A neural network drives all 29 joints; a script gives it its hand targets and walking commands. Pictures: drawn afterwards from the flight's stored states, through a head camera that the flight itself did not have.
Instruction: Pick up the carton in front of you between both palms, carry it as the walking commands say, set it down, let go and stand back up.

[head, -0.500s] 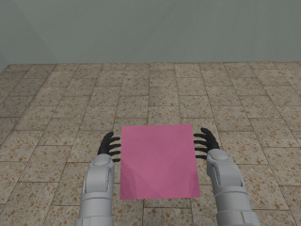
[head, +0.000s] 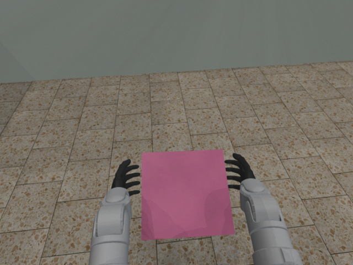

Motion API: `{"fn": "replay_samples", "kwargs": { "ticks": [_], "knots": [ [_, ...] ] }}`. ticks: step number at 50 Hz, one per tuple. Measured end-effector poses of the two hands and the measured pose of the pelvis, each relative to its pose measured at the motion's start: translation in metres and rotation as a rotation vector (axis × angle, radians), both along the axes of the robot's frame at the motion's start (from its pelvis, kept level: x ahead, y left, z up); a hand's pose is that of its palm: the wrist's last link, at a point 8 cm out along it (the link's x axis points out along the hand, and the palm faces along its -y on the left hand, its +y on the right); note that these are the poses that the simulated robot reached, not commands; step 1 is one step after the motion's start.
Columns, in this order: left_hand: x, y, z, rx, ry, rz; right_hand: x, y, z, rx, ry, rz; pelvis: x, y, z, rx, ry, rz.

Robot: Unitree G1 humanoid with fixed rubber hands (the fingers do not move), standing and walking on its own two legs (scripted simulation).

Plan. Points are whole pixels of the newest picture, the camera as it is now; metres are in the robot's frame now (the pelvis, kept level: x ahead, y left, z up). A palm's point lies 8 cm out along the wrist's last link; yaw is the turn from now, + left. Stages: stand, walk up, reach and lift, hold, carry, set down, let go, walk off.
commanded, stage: hold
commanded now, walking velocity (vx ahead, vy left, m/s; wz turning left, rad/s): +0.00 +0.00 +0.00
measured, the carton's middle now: (182, 195) +0.32 +0.01 -0.11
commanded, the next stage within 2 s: set down in 0.02 s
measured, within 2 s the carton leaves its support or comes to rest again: neither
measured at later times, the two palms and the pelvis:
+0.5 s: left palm (125, 188) +0.33 +0.18 -0.09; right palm (225, 188) +0.32 -0.12 -0.09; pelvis -0.04 +0.06 -0.04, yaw -5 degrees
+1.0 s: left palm (136, 194) +0.39 +0.17 -0.25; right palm (215, 193) +0.39 -0.12 -0.25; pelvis -0.05 +0.03 -0.17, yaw -6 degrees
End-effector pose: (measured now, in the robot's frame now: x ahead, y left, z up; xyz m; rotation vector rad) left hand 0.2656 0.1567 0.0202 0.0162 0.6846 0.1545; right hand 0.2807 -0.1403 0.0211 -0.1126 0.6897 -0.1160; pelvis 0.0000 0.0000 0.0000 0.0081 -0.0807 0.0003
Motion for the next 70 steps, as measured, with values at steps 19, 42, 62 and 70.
{"fn": "replay_samples", "kwargs": {
  "ticks": [19,42,62,70],
  "knots": [
    [0.048,0.02,-0.055,-0.031,0.08,-0.003,0.028,0.023,-0.043,0.003,0.068,-0.06,-0.023,0.051,-0.018,-0.004,0.097,-0.1],
    [0.105,0.002,-0.238,-0.033,-0.033,0.052,0.089,0.011,-0.223,0.02,-0.033,-0.133,-0.047,0.041,-0.139,-0.005,0.745,-0.082],
    [0.141,0.024,-0.359,0.011,0.042,-0.001,0.115,0.03,-0.359,0.056,0.041,-0.138,-0.054,0.035,-0.228,-0.008,0.922,-0.107],
    [0.155,0.032,-0.411,0.005,0.018,0.015,0.139,0.039,-0.402,0.031,0.011,-0.116,-0.064,0.042,-0.269,-0.016,0.933,-0.127]
  ]
}}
